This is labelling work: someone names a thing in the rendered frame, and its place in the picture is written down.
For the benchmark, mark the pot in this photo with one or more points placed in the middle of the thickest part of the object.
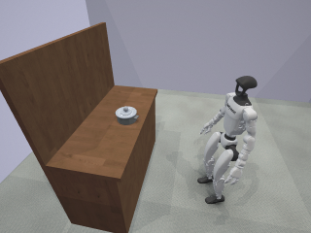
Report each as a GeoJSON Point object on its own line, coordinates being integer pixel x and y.
{"type": "Point", "coordinates": [127, 121]}

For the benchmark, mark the left robot shin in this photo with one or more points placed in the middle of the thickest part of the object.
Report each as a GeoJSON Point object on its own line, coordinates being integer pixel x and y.
{"type": "Point", "coordinates": [219, 186]}

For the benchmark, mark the robot right upper arm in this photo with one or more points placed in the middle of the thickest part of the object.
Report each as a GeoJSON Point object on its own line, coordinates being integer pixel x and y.
{"type": "Point", "coordinates": [226, 99]}

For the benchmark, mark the robot left hand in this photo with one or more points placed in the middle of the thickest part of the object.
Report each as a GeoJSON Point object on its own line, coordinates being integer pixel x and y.
{"type": "Point", "coordinates": [235, 173]}

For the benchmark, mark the robot right hand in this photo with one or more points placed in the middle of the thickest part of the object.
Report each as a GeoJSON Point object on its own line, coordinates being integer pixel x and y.
{"type": "Point", "coordinates": [207, 127]}

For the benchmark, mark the robot left upper arm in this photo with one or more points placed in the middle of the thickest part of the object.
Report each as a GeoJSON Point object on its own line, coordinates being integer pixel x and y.
{"type": "Point", "coordinates": [250, 116]}

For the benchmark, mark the right robot forearm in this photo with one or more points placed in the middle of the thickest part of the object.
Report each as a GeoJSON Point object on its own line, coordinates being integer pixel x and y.
{"type": "Point", "coordinates": [216, 118]}

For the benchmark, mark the lid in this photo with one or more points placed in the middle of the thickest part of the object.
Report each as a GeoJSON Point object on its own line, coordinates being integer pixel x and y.
{"type": "Point", "coordinates": [126, 114]}

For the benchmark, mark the humanoid robot torso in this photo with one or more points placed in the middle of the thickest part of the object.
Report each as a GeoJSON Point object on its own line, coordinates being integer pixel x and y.
{"type": "Point", "coordinates": [234, 123]}

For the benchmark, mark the left robot forearm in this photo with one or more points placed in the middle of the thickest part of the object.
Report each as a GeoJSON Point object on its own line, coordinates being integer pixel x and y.
{"type": "Point", "coordinates": [244, 153]}

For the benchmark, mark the table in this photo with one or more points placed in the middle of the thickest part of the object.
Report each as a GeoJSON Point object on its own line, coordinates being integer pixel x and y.
{"type": "Point", "coordinates": [64, 98]}

